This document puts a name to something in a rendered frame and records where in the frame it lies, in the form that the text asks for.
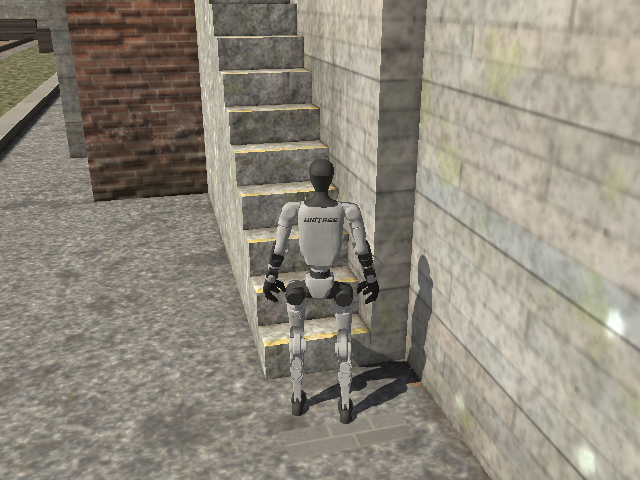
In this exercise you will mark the stairs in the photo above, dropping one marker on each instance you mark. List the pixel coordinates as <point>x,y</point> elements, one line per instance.
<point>261,133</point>

